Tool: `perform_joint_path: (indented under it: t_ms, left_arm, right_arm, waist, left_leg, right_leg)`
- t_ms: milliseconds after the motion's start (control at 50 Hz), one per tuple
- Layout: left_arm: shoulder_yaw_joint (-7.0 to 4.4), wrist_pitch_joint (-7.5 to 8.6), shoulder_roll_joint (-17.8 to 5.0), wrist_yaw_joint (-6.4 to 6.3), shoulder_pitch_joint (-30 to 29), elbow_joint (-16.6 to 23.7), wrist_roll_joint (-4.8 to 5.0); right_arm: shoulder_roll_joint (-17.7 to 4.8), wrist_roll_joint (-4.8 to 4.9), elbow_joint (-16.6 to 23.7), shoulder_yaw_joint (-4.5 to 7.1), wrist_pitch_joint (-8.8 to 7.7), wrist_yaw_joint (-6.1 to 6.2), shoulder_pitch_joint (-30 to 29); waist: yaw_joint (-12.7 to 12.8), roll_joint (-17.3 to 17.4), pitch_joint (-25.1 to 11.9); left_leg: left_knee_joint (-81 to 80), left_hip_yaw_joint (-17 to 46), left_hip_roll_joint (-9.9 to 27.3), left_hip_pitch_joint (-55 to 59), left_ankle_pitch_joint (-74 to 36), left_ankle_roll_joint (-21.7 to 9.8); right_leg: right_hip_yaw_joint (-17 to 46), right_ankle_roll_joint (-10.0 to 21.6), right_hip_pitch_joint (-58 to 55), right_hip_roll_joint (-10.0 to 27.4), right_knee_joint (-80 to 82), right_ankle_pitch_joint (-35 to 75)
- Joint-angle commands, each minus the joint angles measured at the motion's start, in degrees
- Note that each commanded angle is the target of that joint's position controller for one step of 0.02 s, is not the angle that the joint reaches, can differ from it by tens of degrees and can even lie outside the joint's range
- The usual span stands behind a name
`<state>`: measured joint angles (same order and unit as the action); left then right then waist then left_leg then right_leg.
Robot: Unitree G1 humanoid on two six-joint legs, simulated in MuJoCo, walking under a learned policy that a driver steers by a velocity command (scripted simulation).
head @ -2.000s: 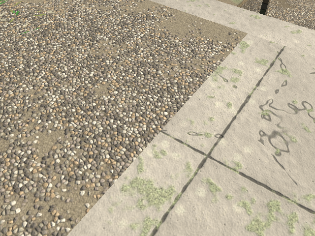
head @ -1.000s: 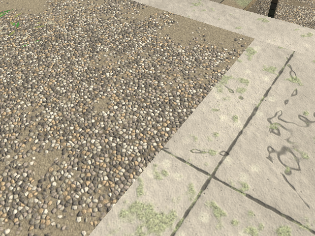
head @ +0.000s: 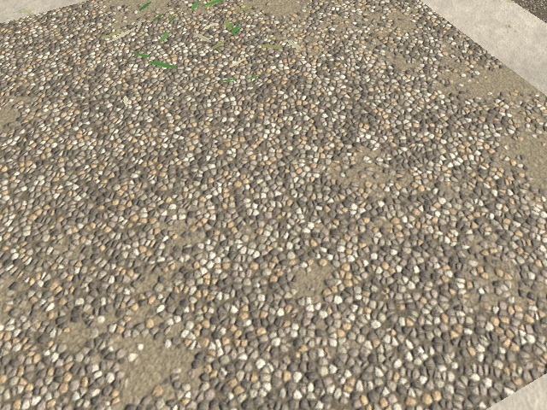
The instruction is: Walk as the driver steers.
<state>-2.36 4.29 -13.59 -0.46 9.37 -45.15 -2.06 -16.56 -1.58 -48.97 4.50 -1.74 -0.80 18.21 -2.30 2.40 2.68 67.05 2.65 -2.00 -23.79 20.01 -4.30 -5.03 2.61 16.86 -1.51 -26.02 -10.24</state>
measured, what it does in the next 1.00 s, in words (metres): walks ahead: left foot, then right foot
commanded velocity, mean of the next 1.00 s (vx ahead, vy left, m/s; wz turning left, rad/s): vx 0.50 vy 0.00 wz -0.11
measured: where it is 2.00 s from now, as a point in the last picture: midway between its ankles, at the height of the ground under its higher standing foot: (322, 234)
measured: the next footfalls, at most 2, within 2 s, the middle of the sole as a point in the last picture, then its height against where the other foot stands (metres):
left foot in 0.36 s outside the picture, level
right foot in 0.90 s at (302, 354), level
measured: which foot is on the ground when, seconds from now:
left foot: up 0.00-0.34, down 0.36-0.92, up 0.94-1.00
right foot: down 0.00-0.36, up 0.38-0.88, down 0.90-1.00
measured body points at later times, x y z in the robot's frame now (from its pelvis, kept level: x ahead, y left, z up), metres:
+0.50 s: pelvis +0.25 +0.06 +0.00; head +0.28 +0.08 +0.45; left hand +0.24 +0.31 -0.15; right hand +0.39 -0.18 -0.11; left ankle +0.27 +0.12 -0.74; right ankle +0.18 -0.09 -0.65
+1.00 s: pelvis +0.51 +0.01 -0.01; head +0.55 +0.01 +0.43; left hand +0.69 +0.25 -0.13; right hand +0.50 -0.24 -0.15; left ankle +0.38 +0.16 -0.63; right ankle +0.56 -0.04 -0.74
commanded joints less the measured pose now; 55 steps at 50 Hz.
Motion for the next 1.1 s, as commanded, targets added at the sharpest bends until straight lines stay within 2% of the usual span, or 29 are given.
perform_joint_path:
  t_ms: [20,100,180,260,300,320,340,360,380,400,420,440,460,480,500,560,620,760,820,860,880,900,920,940,960,980,1000,1040,1100]
  left_arm:
    - [-1.15,2.13,-4.5,0.5,6.3,0.4,0.77]
    - [-1.36,2.91,-5.2,1.12,9.4,-1.7,0.75]
    - [-1.37,2.57,-6.0,1.41,11.5,-3.2,1.22]
    - [-1.75,1.65,-8.1,1.06,16.6,-5.8,1.17]
    - [-1.89,0.85,-9.0,0.79,17.4,-6.8,1.11]
    - [-1.88,0.46,-9.3,0.68,17.5,-7.2,1.21]
    - [-1.6,0.04,-8.8,0.59,17.6,-7.5,1.55]
    - [-0.94,0.03,-7.1,0.54,16.8,-6.1,1.79]
    - [0.56,0.23,-1.0,1.27,19.8,-2.9,3.04]
    - [-1.19,-0.24,-6.7,0.65,17.8,-3.8,1.78]
    - [-1.49,-0.35,-6.7,0.68,14.1,-2.9,1.78]
    - [-1.06,-0.13,-5.1,0.96,13.0,-3.0,2.04]
    - [-1.17,-0.62,-4.5,1.1,13.1,-3.8,1.81]
    - [-1.2,-1.5,-4.0,1.39,14.4,-4.6,0.9]
    - [-1.23,-2.26,-3.3,1.81,15.4,-5.3,0.47]
    - [-1.57,-3.29,-2.4,2.68,12.2,-4.5,0.39]
    - [-1.6,-3.53,-2.2,2.96,6.2,-2.7,0.37]
    - [-0.16,-3.05,-0.8,4.08,-7.1,2.6,0.04]
    - [-0.44,-3.03,-1.6,3.98,-6.7,3.5,-0.06]
    - [-1.23,-3.04,-3.1,3.45,-1.1,2.3,-0.17]
    - [-2.01,-2.71,-4.5,3.16,4.4,0.8,-0.26]
    - [-3.23,-2.23,-6.8,2.56,12.7,-1.7,-0.84]
    - [-5.2,-2.28,-13.4,1.63,17.3,-2.2,-1.24]
    - [-5.95,-2.74,-16.9,1.76,14.9,-1.2,0.38]
    - [-5.62,-3.28,-15.0,1.44,13.6,-1.5,1.52]
    - [-4.85,-3.26,-12.1,1.02,10.8,-1.6,1.74]
    - [-4.11,-3.06,-9.5,0.88,8.4,-1.5,1.57]
    - [-3.28,-2.19,-7.5,0.6,5.8,-1.0,2.09]
    - [-3.57,-0.8,-9.3,0.9,8.1,-1.4,2.22]
  right_arm:
    - [-0.9,-0.78,3.6,0.04,0.92,-1.37,2.6]
    - [-0.3,-0.83,6.2,-0.57,0.83,-2.13,-4.5]
    - [1.2,-0.69,9.0,-2.07,0.09,-2.82,-13.7]
    - [0.4,-0.7,10.9,-2.53,-0.41,-2.63,-19.3]
    - [-0.4,-1.0,10.7,-2.32,-0.8,-2.08,-18.3]
    - [-0.8,-1.24,9.4,-2.0,-1.18,-1.72,-14.5]
    - [-1.7,-1.75,6.5,-1.4,-1.86,-1.21,-6.4]
    - [-5.0,-2.78,3.9,-0.29,-2.39,-0.48,3.3]
    - [-11.6,-3.18,3.3,1.28,-2.38,0.29,8.6]
    - [-11.1,-0.47,3.2,1.61,-1.64,0.69,8.3]
    - [-8.3,0.1,3.3,0.79,-1.71,0.73,3.5]
    - [-4.6,0.06,3.4,-0.19,-2.2,0.51,0.1]
    - [-2.4,0.08,3.3,-0.79,-2.68,0.46,-2.1]
    - [-0.8,0.35,2.9,-1.26,-3.08,0.61,-3.3]
    - [-0.5,0.29,2.6,-1.37,-3.59,0.71,-3.0]
    - [-1.7,0.72,0.8,-0.92,-4.9,0.87,-0.4]
    - [-1.5,0.6,-0.5,-0.96,-5.07,1.1,2.1]
    - [-2.7,0.54,-3.4,-0.97,-4.62,2.08,7.0]
    - [-4.3,0.27,-4.2,-0.73,-3.9,2.66,7.3]
    - [-6.2,0.04,-4.2,-0.26,-3.11,3.03,6.3]
    - [-7.0,0.02,-4.0,-0.02,-2.53,3.01,6.0]
    - [-7.3,0.33,-3.2,0.05,-2.26,2.77,4.9]
    - [-2.9,0.99,-0.4,-0.94,-2.55,2.19,6.0]
    - [-2.3,1.27,3.3,-0.86,-3.1,1.27,4.4]
    - [-3.9,0.48,4.4,-0.75,-3.64,0.96,-2.4]
    - [-3.4,1.02,5.1,-1.1,-4.39,0.73,-3.3]
    - [-3.2,0.85,4.4,-1.03,-4.48,0.84,-2.4]
    - [-2.4,-0.99,4.0,-1.19,-2.39,0.7,-0.3]
    - [-1.4,-1.36,5.2,-1.33,-0.36,0.16,-1.9]
  waist:
    - [1.0,-7.3,-2.6]
    - [1.5,-6.9,-1.0]
    - [3.1,-7.4,0.4]
    - [4.8,-7.7,1.0]
    - [3.9,-8.3,0.2]
    - [2.1,-8.3,-1.9]
    - [-1.5,-6.5,-6.4]
    - [-5.2,-3.4,-12.9]
    - [-4.7,10.5,-19.9]
    - [-5.0,6.1,-19.6]
    - [-2.7,2.8,-11.3]
    - [-0.8,1.2,-6.6]
    - [0.9,1.1,-3.9]
    - [2.5,2.5,-2.4]
    - [3.1,2.9,-2.3]
    - [3.7,1.8,-0.6]
    - [2.7,1.3,1.4]
    - [-0.3,1.0,4.0]
    - [0.9,1.9,2.4]
    - [3.7,3.5,-1.7]
    - [6.1,3.5,-5.2]
    - [10.3,0.9,-9.6]
    - [10.5,-8.2,-15.3]
    - [7.7,-14.2,-19.2]
    - [8.7,-5.2,-12.7]
    - [6.6,-3.2,-6.4]
    - [3.8,0.1,-2.6]
    - [0.7,-1.3,-2.2]
    - [0.4,-2.6,-2.6]
  left_leg:
    - [0.5,2.1,4.3,-9.1,-2.8,0.4]
    - [-6.9,2.5,4.3,-14.9,-9.6,1.4]
    - [-23.4,-3.0,4.2,-10.0,-17.2,2.0]
    - [-31.7,-6.6,4.0,-6.9,-13.7,0.5]
    - [-34.8,-7.7,2.3,-3.6,-9.1,-1.2]
    - [-37.4,-8.4,0.6,1.8,-8.3,-2.2]
    - [-41.4,-8.8,-0.8,12.6,-10.6,-3.6]
    - [-41.5,-0.9,6.5,27.3,-8.0,-5.9]
    - [-45.2,26.2,24.7,44.9,-5.1,-12.7]
    - [-49.5,33.2,26.6,41.5,-9.3,-13.7]
    - [-49.7,23.0,23.7,34.9,-12.3,-12.0]
    - [-52.0,16.3,20.9,27.3,-15.4,-9.7]
    - [-54.2,11.2,18.4,22.2,-15.9,-7.1]
    - [-56.1,7.5,16.4,18.3,-16.6,-5.4]
    - [-57.3,5.3,15.8,16.7,-17.9,-4.9]
    - [-59.8,0.3,15.4,16.7,-21.8,-4.8]
    - [-60.6,-3.9,15.1,18.7,-24.2,-4.7]
    - [-58.3,-12.2,15.7,24.8,-34.9,-3.2]
    - [-51.4,-15.0,16.7,29.9,-53.2,-2.1]
    - [-40.3,-16.4,17.1,31.7,-67.9,-1.9]
    - [-30.9,-16.5,17.1,30.3,-67.1,-1.9]
    - [-17.2,-17.2,15.8,23.0,-56.5,-0.6]
    - [2.9,-17.4,10.8,4.9,-24.2,1.6]
    - [17.9,-7.5,-1.2,-13.2,11.4,3.8]
    - [17.4,-0.1,3.4,-19.5,5.4,3.2]
    - [12.7,-0.5,5.7,-19.0,0.2,3.0]
    - [7.1,-0.7,7.5,-15.6,-1.7,3.2]
    - [1.4,-0.5,8.8,-9.0,-2.3,4.8]
    - [-3.9,-2.2,8.4,-9.2,-4.6,6.7]
  right_leg:
    - [15.5,7.0,-7.8,16.4,15.3,9.0]
    - [9.1,7.9,-9.5,15.4,17.9,13.5]
    - [2.6,6.4,-8.6,12.7,18.4,17.0]
    - [3.1,6.4,-14.7,15.4,16.3,21.4]
    - [2.7,6.0,-18.2,16.3,11.7,30.5]
    - [1.8,5.4,-19.1,15.8,6.1,37.8]
    - [-0.5,4.3,-17.0,13.7,-3.6,39.8]
    - [-1.9,3.0,-7.4,11.7,-16.4,26.8]
    - [-4.2,0.1,14.5,2.8,-37.4,-7.9]
    - [4.0,0.6,20.4,1.1,-45.6,-19.2]
    - [7.0,1.3,22.6,3.8,-46.4,-15.3]
    - [7.4,1.5,20.9,5.5,-43.1,-11.5]
    - [7.4,1.3,18.3,6.5,-39.8,-9.5]
    - [7.4,0.8,15.7,7.1,-38.0,-8.1]
    - [7.2,0.5,14.0,6.7,-38.0,-6.7]
    - [7.2,-0.1,17.7,6.9,-37.1,-1.4]
    - [7.0,-0.7,23.2,7.1,-33.4,4.4]
    - [-0.4,1.3,21.1,5.2,-14.1,10.2]
    - [-3.6,4.4,16.6,1.9,-10.5,3.9]
    - [-5.4,7.1,9.4,-2.1,-9.9,-2.5]
    - [-4.9,8.6,2.7,-3.8,-7.7,-4.2]
    - [-1.5,10.8,-9.9,-3.4,-2.8,-2.7]
    - [19.2,16.1,-25.9,11.5,-1.4,-6.5]
    - [49.0,24.1,-34.5,22.2,7.7,-1.0]
    - [41.2,21.8,-30.6,20.2,9.5,-0.5]
    - [34.2,19.5,-22.6,18.9,10.6,3.2]
    - [29.0,16.5,-15.8,15.7,11.6,9.1]
    - [22.0,14.3,-8.7,11.1,12.8,16.4]
    - [19.1,14.1,-6.4,8.3,13.6,20.8]
Velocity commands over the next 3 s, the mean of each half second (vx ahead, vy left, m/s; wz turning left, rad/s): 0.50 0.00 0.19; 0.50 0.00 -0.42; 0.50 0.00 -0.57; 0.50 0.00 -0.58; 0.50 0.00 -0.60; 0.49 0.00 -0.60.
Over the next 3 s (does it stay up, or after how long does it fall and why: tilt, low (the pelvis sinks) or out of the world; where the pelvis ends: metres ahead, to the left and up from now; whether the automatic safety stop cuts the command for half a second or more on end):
stays up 1.26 -0.63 -0.01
